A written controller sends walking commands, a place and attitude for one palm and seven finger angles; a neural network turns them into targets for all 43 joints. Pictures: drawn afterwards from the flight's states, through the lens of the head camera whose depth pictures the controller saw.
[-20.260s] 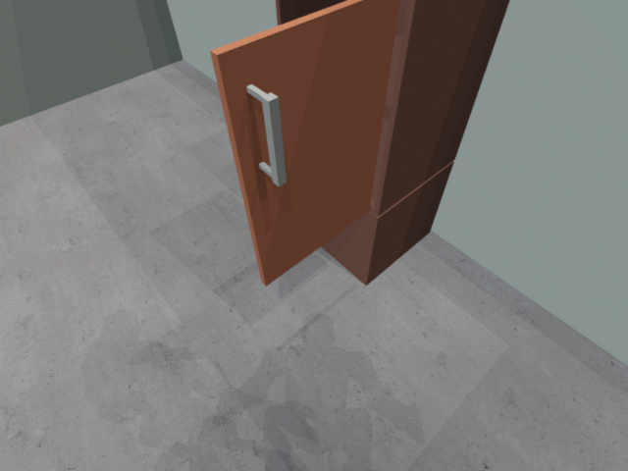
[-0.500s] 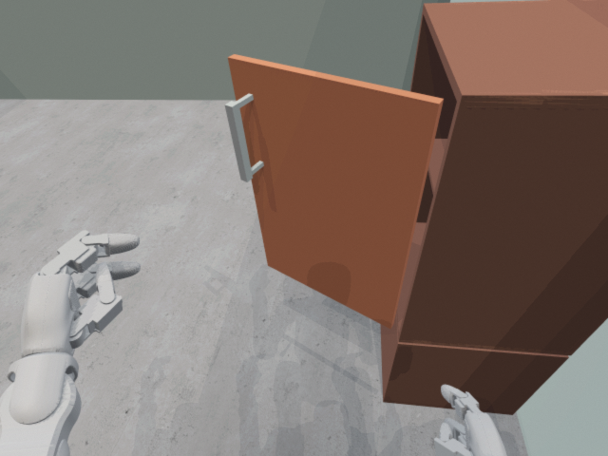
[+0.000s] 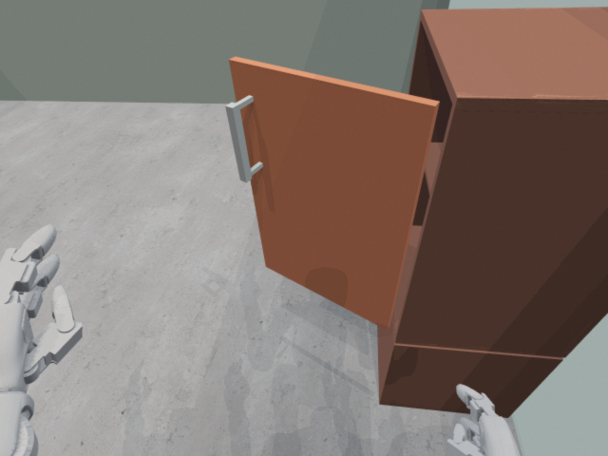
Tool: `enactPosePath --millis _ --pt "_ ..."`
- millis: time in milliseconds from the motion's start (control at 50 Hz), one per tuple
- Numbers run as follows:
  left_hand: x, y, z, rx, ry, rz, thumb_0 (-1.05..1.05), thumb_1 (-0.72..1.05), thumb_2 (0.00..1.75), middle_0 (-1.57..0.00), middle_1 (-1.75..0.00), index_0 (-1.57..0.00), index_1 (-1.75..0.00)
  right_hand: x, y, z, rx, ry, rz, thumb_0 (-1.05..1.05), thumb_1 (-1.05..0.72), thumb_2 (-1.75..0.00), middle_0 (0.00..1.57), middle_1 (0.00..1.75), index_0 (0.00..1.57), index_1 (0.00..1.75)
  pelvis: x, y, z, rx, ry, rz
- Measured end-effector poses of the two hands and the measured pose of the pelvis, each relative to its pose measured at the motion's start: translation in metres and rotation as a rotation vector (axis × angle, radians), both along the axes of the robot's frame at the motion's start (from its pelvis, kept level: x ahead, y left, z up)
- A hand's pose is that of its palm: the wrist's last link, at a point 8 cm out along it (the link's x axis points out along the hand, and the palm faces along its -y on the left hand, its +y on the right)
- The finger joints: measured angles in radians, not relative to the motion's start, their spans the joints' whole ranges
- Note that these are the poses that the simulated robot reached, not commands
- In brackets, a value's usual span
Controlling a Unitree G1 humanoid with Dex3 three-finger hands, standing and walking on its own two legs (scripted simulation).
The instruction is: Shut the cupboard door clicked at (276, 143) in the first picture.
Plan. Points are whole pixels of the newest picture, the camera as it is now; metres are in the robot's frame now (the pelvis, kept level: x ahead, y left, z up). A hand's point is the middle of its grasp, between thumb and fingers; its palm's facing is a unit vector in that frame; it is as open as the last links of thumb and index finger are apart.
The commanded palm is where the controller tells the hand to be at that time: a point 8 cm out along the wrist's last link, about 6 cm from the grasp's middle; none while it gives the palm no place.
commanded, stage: draw the hand back to the body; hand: left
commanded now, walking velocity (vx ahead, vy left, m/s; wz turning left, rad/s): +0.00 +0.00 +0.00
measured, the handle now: (246, 140) +0.65 +0.20 +0.10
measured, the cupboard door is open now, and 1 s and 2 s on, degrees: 63 63 63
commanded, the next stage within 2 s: step back with the hand held close in 0.04 s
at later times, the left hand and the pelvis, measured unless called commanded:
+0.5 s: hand (63, 326) +0.19 +0.28 +0.15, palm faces +0.35 -0.79 -0.50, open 7.4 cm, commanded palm +0.13 +0.32 +0.17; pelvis -0.02 +0.02 +0.00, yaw -1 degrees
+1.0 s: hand out of the picture +0.10 +0.29 +0.16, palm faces +0.48 -0.77 -0.42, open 7.4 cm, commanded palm +0.04 +0.32 +0.17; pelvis -0.10 +0.02 -0.02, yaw +1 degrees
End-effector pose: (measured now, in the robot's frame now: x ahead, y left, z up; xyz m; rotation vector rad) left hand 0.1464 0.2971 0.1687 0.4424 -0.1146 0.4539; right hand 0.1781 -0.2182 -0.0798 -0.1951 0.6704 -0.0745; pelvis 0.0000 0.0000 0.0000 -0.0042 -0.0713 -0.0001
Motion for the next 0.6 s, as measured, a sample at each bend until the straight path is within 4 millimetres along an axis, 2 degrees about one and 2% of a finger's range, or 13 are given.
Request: enactPosePath --millis 220,380,500,600 --pt "0.001 0.003 0.007 0.035 -0.002 -0.007 0.01 0.89 0.90 -0.21 -0.30 -0.21 -0.30 -0.006 0.000 -0.004 0.012 0.023 -0.006 0.01 -0.90 -0.89 0.21 0.30 0.21 0.30 -0.001 0.000 0.000 -0.008 0.016 -0.003" --pt "0.008 0.011 0.002 0.086 0.037 -0.051 0.01 0.89 0.90 -0.21 -0.30 -0.21 -0.30 -0.019 -0.010 -0.009 -0.024 0.093 -0.088 0.01 -0.90 -0.89 0.21 0.30 0.21 0.30 -0.005 0.012 -0.003 -0.015 0.082 -0.011" --pt "0.006 0.019 0.005 0.123 0.042 -0.100 0.01 0.89 0.90 -0.21 -0.30 -0.21 -0.30 -0.033 -0.010 -0.004 -0.050 0.103 -0.138 0.01 -0.90 -0.89 0.21 0.30 0.20 0.30 -0.017 0.023 -0.005 -0.008 0.090 -0.023" --pt "-0.007 0.025 0.010 0.151 0.005 -0.124 0.01 0.89 0.90 -0.21 -0.30 -0.21 -0.30 -0.048 -0.003 0.003 -0.057 0.080 -0.145 0.01 -0.90 -0.89 0.20 0.30 0.20 0.30 -0.032 0.029 -0.007 -0.008 0.088 -0.030"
